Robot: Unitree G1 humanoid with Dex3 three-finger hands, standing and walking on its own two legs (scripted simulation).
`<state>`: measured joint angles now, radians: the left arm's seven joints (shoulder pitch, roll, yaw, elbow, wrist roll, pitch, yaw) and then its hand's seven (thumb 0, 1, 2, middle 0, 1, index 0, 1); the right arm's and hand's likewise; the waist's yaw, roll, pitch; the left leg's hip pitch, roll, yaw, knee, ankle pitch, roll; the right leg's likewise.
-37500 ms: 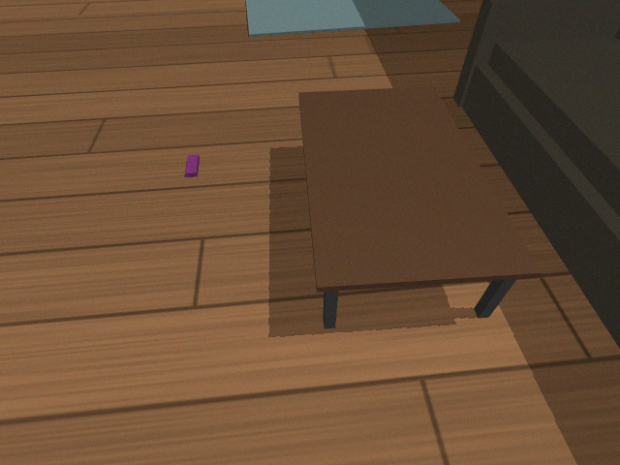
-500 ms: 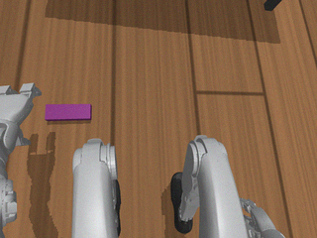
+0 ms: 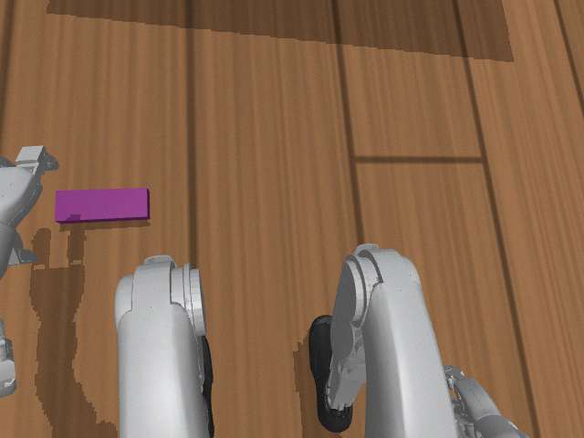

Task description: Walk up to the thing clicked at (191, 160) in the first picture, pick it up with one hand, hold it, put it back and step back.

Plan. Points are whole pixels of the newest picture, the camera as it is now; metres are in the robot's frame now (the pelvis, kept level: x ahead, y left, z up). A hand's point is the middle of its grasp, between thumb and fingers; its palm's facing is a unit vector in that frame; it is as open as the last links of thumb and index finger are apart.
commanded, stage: rise first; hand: left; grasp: from above
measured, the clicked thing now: (104, 205) +0.44 +0.31 -0.31
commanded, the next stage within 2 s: none
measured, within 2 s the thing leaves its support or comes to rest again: neither
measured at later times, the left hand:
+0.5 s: hand (34, 214) +0.39 +0.36 -0.18, palm faces -0.45 -0.11 -0.89, open 14.2 cm
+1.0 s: hand (41, 210) +0.39 +0.36 -0.18, palm faces -0.43 -0.09 -0.90, open 14.0 cm
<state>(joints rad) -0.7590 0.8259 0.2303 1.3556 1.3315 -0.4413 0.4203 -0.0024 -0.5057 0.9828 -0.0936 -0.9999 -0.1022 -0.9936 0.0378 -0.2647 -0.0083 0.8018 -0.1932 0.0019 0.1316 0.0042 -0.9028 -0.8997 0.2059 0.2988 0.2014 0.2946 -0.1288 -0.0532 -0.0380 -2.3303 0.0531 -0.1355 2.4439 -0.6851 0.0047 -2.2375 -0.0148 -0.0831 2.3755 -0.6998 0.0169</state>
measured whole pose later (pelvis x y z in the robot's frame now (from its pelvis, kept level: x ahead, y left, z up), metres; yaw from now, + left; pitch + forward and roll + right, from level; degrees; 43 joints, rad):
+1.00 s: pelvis +0.00 +0.00 -0.01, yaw -1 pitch +31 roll -8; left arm -0.79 0.84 0.23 1.44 1.35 -0.37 0.49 0.00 -0.50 1.00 -0.13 -0.94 -0.11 -0.96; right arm 0.05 -0.26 0.03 0.81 -0.23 -0.04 0.15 0.00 -0.90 -0.90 0.21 0.30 0.20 0.29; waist -0.18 -0.06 -0.03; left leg -2.35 0.05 -0.15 2.48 -0.69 0.01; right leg -2.25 -0.01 -0.09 2.40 -0.70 0.02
